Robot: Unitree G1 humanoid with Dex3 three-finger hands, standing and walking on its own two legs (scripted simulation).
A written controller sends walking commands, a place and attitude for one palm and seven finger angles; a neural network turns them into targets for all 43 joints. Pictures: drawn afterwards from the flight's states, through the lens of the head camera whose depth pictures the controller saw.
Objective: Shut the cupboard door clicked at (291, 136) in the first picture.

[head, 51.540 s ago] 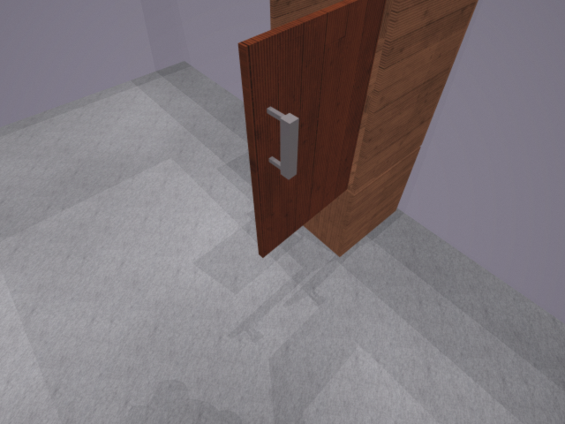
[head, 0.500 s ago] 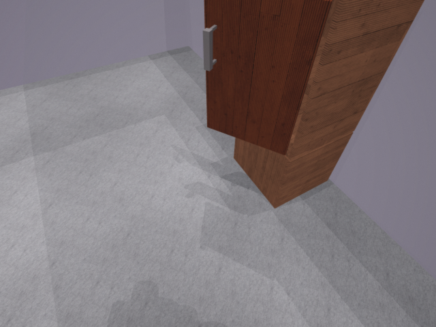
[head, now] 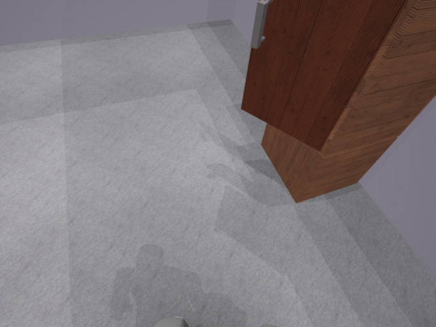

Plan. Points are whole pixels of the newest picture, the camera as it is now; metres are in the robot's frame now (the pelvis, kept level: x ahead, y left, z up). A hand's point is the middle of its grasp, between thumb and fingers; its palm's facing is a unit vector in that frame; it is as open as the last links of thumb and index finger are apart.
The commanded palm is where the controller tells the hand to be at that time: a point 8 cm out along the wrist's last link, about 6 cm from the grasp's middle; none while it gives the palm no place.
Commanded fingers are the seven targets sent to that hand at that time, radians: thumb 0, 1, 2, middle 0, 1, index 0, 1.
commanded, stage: walk to a spot facing it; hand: left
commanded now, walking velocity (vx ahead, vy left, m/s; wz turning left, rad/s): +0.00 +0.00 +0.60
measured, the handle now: (262, 23) +0.95 -0.10 +0.07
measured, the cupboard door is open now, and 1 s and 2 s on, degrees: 33 33 33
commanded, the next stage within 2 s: turn to face it in 1.62 s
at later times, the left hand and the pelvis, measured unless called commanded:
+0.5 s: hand out of the picture +0.01 +0.16 -0.13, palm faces +0.32 -0.89 -0.31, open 7.4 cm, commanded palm none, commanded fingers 0.00 0.90 0.90 -0.20 -0.30 -0.20 -0.30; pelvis -0.01 -0.06 +0.02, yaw +20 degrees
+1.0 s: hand out of the picture -0.05 +0.22 -0.14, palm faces +0.62 -0.75 -0.21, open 7.4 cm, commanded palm none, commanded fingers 0.00 0.90 0.90 -0.20 -0.30 -0.20 -0.30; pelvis +0.02 +0.00 +0.02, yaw +37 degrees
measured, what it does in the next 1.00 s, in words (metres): steps on the spot, turning left: right foot, then left foot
